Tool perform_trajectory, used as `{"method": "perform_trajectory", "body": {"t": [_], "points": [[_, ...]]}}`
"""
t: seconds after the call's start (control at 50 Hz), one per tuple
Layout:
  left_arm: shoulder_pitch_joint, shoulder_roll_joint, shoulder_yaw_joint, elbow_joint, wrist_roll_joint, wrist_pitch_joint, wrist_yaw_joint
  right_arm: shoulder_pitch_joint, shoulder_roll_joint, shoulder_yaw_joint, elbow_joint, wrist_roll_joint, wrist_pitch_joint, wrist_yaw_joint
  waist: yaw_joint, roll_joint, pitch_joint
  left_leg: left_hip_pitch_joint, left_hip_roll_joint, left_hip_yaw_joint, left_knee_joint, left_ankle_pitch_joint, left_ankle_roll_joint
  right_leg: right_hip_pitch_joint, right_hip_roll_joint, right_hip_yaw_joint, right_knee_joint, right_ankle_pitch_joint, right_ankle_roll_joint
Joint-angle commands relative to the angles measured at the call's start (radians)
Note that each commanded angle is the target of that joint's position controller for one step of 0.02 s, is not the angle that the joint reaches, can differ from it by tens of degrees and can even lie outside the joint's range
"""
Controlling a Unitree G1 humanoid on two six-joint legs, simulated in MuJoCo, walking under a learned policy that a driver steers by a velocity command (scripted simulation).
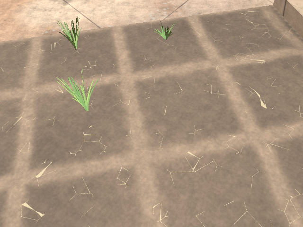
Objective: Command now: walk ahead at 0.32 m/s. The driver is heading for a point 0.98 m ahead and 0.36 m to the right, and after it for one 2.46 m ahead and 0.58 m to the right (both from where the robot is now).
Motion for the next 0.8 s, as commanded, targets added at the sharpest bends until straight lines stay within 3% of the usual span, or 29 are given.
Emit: {"method": "perform_trajectory", "body": {"t": [0.02, 0.08, 0.12, 0.14, 0.16, 0.18, 0.2, 0.22, 0.24, 0.28, 0.3, 0.34, 0.4, 0.46, 0.52, 0.54, 0.58, 0.6, 0.62, 0.64, 0.66, 0.68, 0.7, 0.72, 0.74, 0.76, 0.78, 0.8], "points": [[-0.009, 0.243, 0.078, -0.046, -0.023, -0.003, 0.023, 0.104, -0.12, -0.043, -0.029, 0.005, -0.017, -0.002, -0.022, -0.225, -0.09, -0.003, 0.012, 0.044, 0.023, 0.07, 0.038, 0.032, -0.262, 0.359, -0.366, -0.524, -0.153], [-0.041, 0.206, 0.077, -0.048, -0.035, -0.023, 0.025, 0.13, -0.073, -0.035, 0.012, -0.001, -0.053, 0.006, -0.053, -0.194, -0.073, 0.117, 0.007, 0.08, -0.158, 0.168, 0.089, -0.031, -0.22, 0.252, -0.366, -0.448, -0.115], [-0.066, 0.199, 0.078, -0.057, -0.04, -0.021, 0.024, 0.186, -0.057, -0.033, 0.051, -0.003, -0.069, 0.01, -0.092, -0.139, -0.054, 0.209, -0.014, 0.14, -0.32, 0.262, 0.105, -0.075, -0.197, 0.202, -0.303, -0.468, -0.093], [-0.099, 0.178, 0.074, -0.074, -0.036, -0.019, 0.024, 0.25, -0.051, -0.032, 0.084, -0.01, -0.074, 0.01, -0.124, -0.103, -0.033, 0.278, -0.035, 0.171, -0.393, 0.287, 0.11, -0.135, -0.164, 0.158, -0.227, -0.478, -0.063], [-0.152, 0.124, 0.059, -0.102, -0.027, -0.022, 0.021, 0.35, -0.049, -0.032, 0.124, -0.015, -0.083, 0.01, -0.163, -0.027, -0.016, 0.384, 0.0, 0.109, -0.458, 0.234, 0.126, -0.262, -0.109, 0.096, -0.044, -0.447, -0.018], [-0.17, 0.003, 0.026, -0.129, -0.022, -0.034, 0.004, 0.381, -0.079, -0.034, 0.119, -0.011, -0.096, 0.01, -0.153, 0.217, -0.005, 0.451, 0.239, -0.246, -0.577, -0.012, 0.18, -0.461, -0.025, -0.004, 0.371, -0.377, 0.031], [-0.136, 0.031, 0.03, -0.157, -0.046, -0.053, -0.011, 0.27, -0.155, -0.044, 0.047, -0.01, -0.107, 0.019, -0.084, 0.161, 0.071, 0.373, 0.393, -0.599, -0.702, -0.333, 0.296, -0.654, -0.032, 0.081, 0.513, -0.281, 0.011], [-0.127, 0.076, 0.035, -0.163, -0.067, -0.069, -0.013, 0.193, -0.197, -0.062, 0.016, -0.013, -0.118, 0.015, -0.06, 0.13, 0.107, 0.342, 0.431, -0.676, -0.757, -0.388, 0.328, -0.73, -0.079, 0.138, 0.596, -0.209, -0.004], [-0.099, 0.112, 0.044, -0.156, -0.059, -0.075, -0.011, 0.151, -0.175, -0.055, 0.003, -0.006, -0.127, 0.016, -0.035, 0.103, 0.104, 0.367, 0.399, -0.596, -0.728, -0.281, 0.303, -0.752, -0.104, 0.147, 0.62, -0.129, 0.0], [-0.088, 0.136, 0.055, -0.142, -0.021, -0.078, -0.01, 0.155, -0.134, -0.038, -0.004, -0.004, -0.13, 0.021, -0.034, 0.078, 0.058, 0.345, 0.311, -0.406, -0.726, -0.106, 0.25, -0.659, -0.12, 0.119, 0.565, -0.024, 0.023], [-0.094, 0.138, 0.059, -0.136, -0.02, -0.072, -0.012, 0.177, -0.121, -0.034, 0.002, -0.003, -0.135, 0.018, -0.045, 0.087, 0.053, 0.342, 0.284, -0.321, -0.74, -0.024, 0.233, -0.628, -0.107, 0.101, 0.555, 0.047, 0.037], [-0.103, 0.113, 0.057, -0.134, -0.034, -0.057, -0.014, 0.243, -0.101, -0.029, 0.025, -0.006, -0.143, 0.011, -0.075, 0.099, 0.061, 0.358, 0.257, -0.177, -0.76, 0.113, 0.204, -0.605, -0.078, 0.108, 0.545, 0.129, 0.051], [-0.135, 0.089, 0.057, -0.153, -0.045, -0.047, -0.028, 0.295, -0.085, -0.024, 0.044, -0.018, -0.141, 0.007, -0.093, 0.102, 0.09, 0.387, 0.24, -0.003, -0.767, 0.267, 0.161, -0.597, -0.053, 0.092, 0.493, 0.199, 0.043], [-0.194, 0.069, 0.048, -0.176, -0.046, -0.045, -0.055, 0.303, -0.08, -0.02, 0.053, -0.021, -0.137, 0.007, -0.109, 0.11, 0.138, 0.38, 0.237, 0.116, -0.787, 0.352, 0.143, -0.541, -0.064, 0.017, 0.404, 0.242, 0.023], [-0.253, 0.046, 0.034, -0.199, -0.049, -0.052, -0.085, 0.314, -0.091, -0.023, 0.066, -0.017, -0.124, 0.005, -0.119, 0.079, 0.2, 0.436, 0.258, 0.194, -0.794, 0.466, 0.136, -0.509, -0.069, -0.043, 0.298, 0.216, -0.021], [-0.255, 0.046, 0.032, -0.203, -0.05, -0.056, -0.093, 0.291, -0.106, -0.025, 0.062, -0.017, -0.118, 0.003, -0.102, 0.077, 0.206, 0.441, 0.254, 0.236, -0.774, 0.617, 0.129, -0.449, -0.055, -0.076, 0.254, 0.187, -0.045], [-0.243, 0.076, 0.043, -0.218, -0.047, -0.056, -0.094, 0.286, -0.166, -0.039, 0.061, -0.018, -0.106, -0.003, -0.052, 0.145, 0.151, 0.495, 0.269, 0.271, -0.645, 1.24, 0.129, -0.308, 0.019, -0.162, 0.249, 0.08, -0.091], [-0.189, 0.111, 0.057, -0.218, -0.051, -0.051, -0.089, 0.279, -0.194, -0.046, 0.061, -0.019, -0.095, -0.009, 0.002, 0.19, 0.099, 0.534, 0.283, 0.276, -0.527, 1.546, 0.127, -0.236, 0.063, -0.194, 0.266, 0.004, -0.115], [-0.035, 0.166, 0.083, -0.189, -0.057, -0.045, -0.083, 0.257, -0.223, -0.057, 0.056, -0.021, -0.084, -0.014, 0.094, 0.219, 0.013, 0.51, 0.291, 0.28, -0.321, 1.724, 0.125, -0.057, 0.099, -0.202, 0.273, -0.052, -0.143], [0.219, 0.253, 0.124, -0.12, -0.058, -0.036, -0.072, 0.209, -0.242, -0.063, 0.038, -0.015, -0.082, -0.018, 0.218, 0.19, -0.118, 0.378, 0.268, 0.277, -0.05, 1.724, 0.107, 0.292, 0.116, -0.16, 0.175, 0.021, -0.191], [0.37, 0.304, 0.145, -0.058, -0.052, -0.014, -0.046, 0.214, -0.189, -0.051, 0.01, -0.021, -0.103, -0.024, 0.234, 0.049, -0.19, 0.015, 0.193, 0.218, 0.284, 1.029, 0.067, 0.684, 0.018, 0.089, 0.183, -0.062, -0.207], [0.305, 0.392, 0.153, -0.09, -0.035, -0.024, -0.039, 0.286, -0.024, 0.001, -0.077, -0.006, -0.153, -0.003, 0.075, -0.324, -0.322, -0.406, -0.062, 0.062, 0.709, 0.063, 0.005, 0.959, -0.268, 0.777, -0.043, -0.382, -0.434], [0.338, 0.288, 0.128, -0.096, -0.015, -0.035, -0.033, 0.115, -0.138, -0.017, -0.118, 0.024, -0.205, 0.001, 0.167, -0.175, -0.416, -0.466, -0.038, -0.151, 0.746, 0.104, 0.048, 0.946, -0.284, 0.918, -0.2, -0.368, -0.383], [0.317, 0.258, 0.117, -0.092, 0.003, -0.049, -0.029, 0.0, -0.143, -0.02, -0.169, 0.052, -0.219, -0.001, 0.143, -0.128, -0.256, -0.488, -0.01, -0.14, 0.705, 0.137, 0.064, 0.796, -0.27, 0.8, -0.207, -0.108, -0.328], [0.246, 0.254, 0.113, -0.099, -0.005, -0.062, -0.031, -0.012, -0.125, -0.015, -0.167, 0.032, -0.22, -0.009, 0.066, 0.022, -0.138, -0.427, 0.023, -0.13, 0.622, 0.156, 0.059, 0.583, -0.225, 0.657, -0.186, 0.142, -0.307], [0.164, 0.226, 0.105, -0.118, -0.01, -0.064, -0.03, 0.008, -0.126, -0.024, -0.152, 0.007, -0.209, -0.009, 0.004, 0.063, -0.088, -0.358, 0.053, -0.122, 0.546, 0.167, 0.045, 0.418, -0.176, 0.531, -0.172, 0.283, -0.293], [0.109, 0.209, 0.098, -0.141, -0.001, -0.062, -0.023, 0.048, -0.136, -0.032, -0.143, -0.001, -0.188, -0.001, -0.042, 0.032, -0.055, -0.283, 0.074, -0.119, 0.505, 0.176, 0.032, 0.283, -0.147, 0.456, -0.188, 0.4, -0.288], [0.082, 0.198, 0.095, -0.147, -0.009, -0.06, -0.015, 0.055, -0.144, -0.038, -0.144, -0.013, -0.168, 0.003, -0.06, 0.011, -0.025, -0.258, 0.084, -0.104, 0.438, 0.183, 0.012, 0.203, -0.125, 0.415, -0.208, 0.474, -0.281]]}}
